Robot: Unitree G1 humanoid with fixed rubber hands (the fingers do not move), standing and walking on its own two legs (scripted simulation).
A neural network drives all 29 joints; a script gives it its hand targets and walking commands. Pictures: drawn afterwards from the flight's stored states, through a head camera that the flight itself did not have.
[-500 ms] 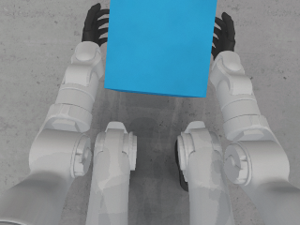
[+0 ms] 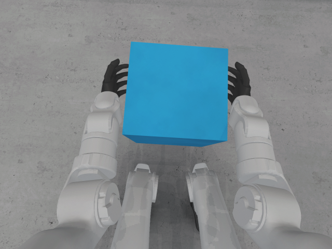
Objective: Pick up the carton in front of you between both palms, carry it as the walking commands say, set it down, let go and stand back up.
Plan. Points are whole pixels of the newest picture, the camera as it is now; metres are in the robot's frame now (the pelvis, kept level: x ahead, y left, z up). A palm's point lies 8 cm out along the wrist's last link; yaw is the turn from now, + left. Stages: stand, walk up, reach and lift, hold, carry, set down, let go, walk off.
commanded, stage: reach and lift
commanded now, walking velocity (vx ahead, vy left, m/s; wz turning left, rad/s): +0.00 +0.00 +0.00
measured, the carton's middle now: (173, 104) +0.46 +0.00 -0.13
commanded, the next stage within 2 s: none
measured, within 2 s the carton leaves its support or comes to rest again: neither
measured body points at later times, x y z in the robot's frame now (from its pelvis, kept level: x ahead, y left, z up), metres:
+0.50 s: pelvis +0.05 +0.00 +0.15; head +0.18 +0.00 +0.58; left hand +0.44 +0.15 +0.10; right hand +0.43 -0.16 +0.10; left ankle +0.10 +0.13 -0.48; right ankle +0.10 -0.13 -0.48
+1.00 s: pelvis +0.10 +0.00 +0.25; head +0.09 +0.00 +0.70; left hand +0.40 +0.15 +0.25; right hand +0.40 -0.16 +0.25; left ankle +0.10 +0.13 -0.48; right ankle +0.10 -0.13 -0.48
